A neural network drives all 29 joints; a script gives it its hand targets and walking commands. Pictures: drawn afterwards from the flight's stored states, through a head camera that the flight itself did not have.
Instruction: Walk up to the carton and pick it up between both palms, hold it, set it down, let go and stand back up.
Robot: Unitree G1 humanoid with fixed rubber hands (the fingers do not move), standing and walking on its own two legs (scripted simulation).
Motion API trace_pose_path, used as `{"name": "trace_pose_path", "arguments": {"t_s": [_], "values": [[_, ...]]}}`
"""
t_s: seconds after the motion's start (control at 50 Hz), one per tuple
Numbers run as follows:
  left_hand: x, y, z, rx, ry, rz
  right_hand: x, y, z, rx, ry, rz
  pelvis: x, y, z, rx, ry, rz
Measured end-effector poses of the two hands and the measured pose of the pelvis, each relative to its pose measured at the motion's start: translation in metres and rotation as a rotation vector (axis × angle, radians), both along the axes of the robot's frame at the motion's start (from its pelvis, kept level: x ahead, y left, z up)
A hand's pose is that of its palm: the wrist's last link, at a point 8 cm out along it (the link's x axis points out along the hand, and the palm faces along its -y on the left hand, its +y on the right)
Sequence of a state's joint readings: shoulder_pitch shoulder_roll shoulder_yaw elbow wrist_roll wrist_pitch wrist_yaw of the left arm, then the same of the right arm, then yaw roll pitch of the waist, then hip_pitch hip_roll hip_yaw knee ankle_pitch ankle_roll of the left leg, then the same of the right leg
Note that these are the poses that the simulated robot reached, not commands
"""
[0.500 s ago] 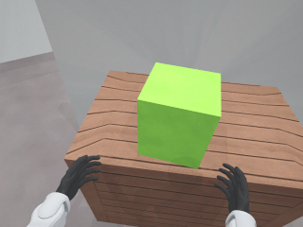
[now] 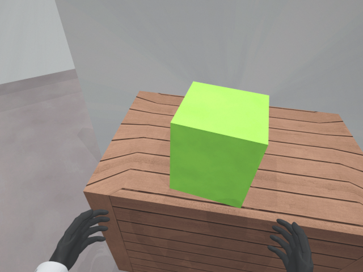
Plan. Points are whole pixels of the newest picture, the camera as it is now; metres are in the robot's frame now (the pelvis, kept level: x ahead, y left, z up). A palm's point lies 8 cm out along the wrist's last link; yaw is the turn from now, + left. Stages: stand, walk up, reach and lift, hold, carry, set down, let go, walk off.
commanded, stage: set down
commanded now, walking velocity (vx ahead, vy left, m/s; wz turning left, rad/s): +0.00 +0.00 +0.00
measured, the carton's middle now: (216, 144) +0.47 -0.08 +0.04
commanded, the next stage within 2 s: none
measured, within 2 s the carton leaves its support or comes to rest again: neither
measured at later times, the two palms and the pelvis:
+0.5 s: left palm (73, 262) +0.16 +0.22 +0.01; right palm (298, 269) +0.16 -0.21 +0.01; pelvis +0.01 -0.03 +0.00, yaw +2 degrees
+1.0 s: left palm out of the picture +0.15 +0.22 -0.03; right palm out of the picture +0.16 -0.20 -0.03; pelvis +0.01 -0.01 +0.00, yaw +1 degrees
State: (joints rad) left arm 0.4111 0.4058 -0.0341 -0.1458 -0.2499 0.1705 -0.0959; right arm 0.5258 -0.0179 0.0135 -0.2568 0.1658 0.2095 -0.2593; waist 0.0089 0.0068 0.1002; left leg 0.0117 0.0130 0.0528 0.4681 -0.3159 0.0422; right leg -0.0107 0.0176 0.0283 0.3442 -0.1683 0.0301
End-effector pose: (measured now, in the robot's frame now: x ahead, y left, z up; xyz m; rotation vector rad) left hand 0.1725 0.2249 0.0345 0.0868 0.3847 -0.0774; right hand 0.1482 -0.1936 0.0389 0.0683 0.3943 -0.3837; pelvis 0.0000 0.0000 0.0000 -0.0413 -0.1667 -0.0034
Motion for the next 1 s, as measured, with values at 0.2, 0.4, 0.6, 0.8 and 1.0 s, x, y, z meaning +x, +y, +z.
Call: {"name": "trace_pose_path", "arguments": {"t_s": [0.2,0.4,0.6,0.8,1.0], "values": [[-0.01,0.002,-0.007,0.042,0.05,0.064,0.0,-0.008,-0.014,0.01,0.074,0.042,0.003,-0.017,0.001,0.01,0.02,0.012],[-0.011,-0.003,-0.017,0.056,0.093,0.09,0.01,-0.014,-0.027,-0.002,0.091,0.073,0.008,-0.03,0.002,0.016,0.044,0.033],[-0.009,-0.007,-0.038,0.049,0.149,0.097,0.01,-0.018,-0.04,-0.033,0.119,0.099,0.012,-0.034,0.003,0.012,0.049,0.04],[-0.015,-0.011,-0.052,0.024,0.181,0.11,0.008,-0.012,-0.046,-0.057,0.097,0.134,0.012,-0.026,0.003,0.008,0.052,0.03],[-0.021,-0.009,-0.067,0.038,0.25,0.13,0.014,-0.009,-0.065,-0.068,0.126,0.183,0.006,-0.011,0.002,0.004,0.041,0.014]]}}
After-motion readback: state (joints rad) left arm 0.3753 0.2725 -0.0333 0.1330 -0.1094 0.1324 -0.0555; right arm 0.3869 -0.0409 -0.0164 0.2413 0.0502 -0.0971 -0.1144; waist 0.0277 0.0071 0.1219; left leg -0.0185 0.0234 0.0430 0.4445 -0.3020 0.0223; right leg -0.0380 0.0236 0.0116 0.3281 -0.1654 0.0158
